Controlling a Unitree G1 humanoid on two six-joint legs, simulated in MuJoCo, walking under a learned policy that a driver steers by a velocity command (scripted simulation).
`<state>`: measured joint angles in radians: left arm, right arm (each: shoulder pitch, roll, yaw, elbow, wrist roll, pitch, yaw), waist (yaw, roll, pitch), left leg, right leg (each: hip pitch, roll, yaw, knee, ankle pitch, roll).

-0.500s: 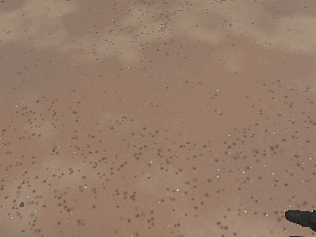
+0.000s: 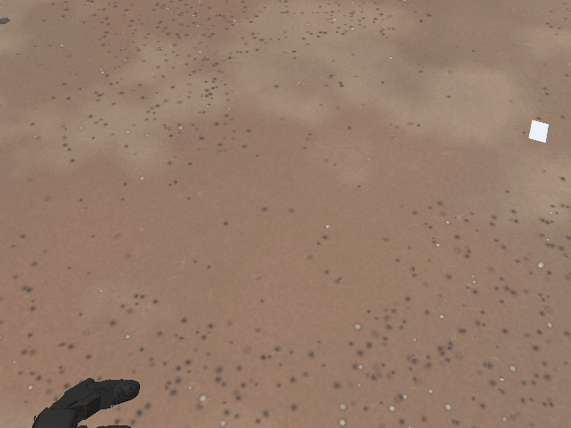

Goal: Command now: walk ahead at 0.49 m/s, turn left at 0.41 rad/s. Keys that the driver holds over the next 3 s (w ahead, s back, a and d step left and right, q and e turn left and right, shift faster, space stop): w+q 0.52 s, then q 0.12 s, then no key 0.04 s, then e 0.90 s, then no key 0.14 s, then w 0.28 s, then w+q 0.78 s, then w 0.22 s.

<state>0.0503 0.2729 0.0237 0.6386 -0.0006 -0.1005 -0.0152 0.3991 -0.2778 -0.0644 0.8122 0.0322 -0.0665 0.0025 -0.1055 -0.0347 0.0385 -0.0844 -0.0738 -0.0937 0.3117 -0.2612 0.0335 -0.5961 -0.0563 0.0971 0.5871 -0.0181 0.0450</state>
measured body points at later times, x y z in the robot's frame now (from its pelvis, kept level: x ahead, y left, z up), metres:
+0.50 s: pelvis +0.26 +0.00 -0.01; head +0.30 +0.02 +0.44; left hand +0.19 +0.29 -0.13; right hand +0.55 -0.16 -0.08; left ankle +0.38 +0.18 -0.71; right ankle +0.18 -0.15 -0.74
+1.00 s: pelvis +0.43 +0.10 +0.00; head +0.45 +0.11 +0.45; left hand +0.44 +0.39 -0.12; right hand +0.67 -0.08 -0.10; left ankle +0.40 +0.16 -0.74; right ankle +0.55 -0.02 -0.71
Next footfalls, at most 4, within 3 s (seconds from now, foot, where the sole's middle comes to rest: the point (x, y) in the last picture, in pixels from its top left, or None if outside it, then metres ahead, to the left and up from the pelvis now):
0.08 right None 0.22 -0.14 -0.78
0.58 left None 0.44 0.18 -0.78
1.16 right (274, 387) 0.55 -0.01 -0.78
1.62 left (173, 399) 0.54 0.23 -0.78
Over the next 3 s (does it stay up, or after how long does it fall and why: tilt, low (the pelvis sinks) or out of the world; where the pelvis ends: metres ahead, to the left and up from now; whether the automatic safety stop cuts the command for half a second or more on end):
stays up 1.03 0.17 -0.02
